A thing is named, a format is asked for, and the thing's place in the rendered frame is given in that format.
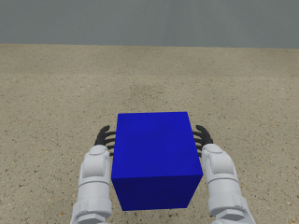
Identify carton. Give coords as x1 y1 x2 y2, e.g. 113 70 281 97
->
111 111 204 211

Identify right robot forearm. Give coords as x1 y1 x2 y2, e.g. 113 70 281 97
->
201 144 256 224

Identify left robot forearm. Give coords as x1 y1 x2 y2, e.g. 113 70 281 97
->
70 145 112 224

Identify right robot hand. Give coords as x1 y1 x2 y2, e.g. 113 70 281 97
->
192 125 214 158

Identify left robot hand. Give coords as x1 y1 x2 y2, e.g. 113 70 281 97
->
94 125 116 157

